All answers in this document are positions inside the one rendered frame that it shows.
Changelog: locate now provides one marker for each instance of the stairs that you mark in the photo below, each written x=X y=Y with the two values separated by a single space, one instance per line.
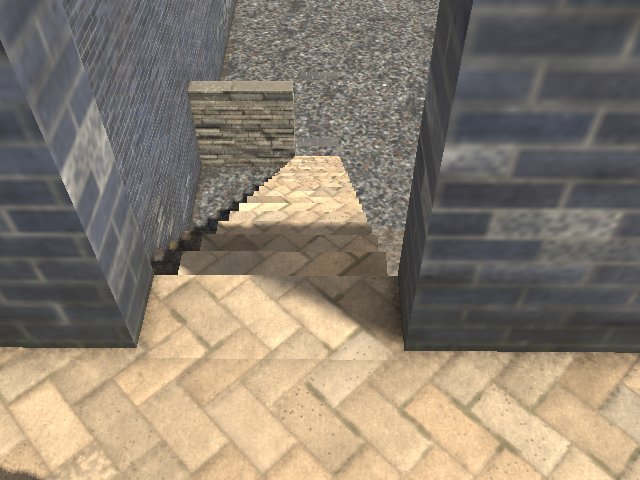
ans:
x=305 y=221

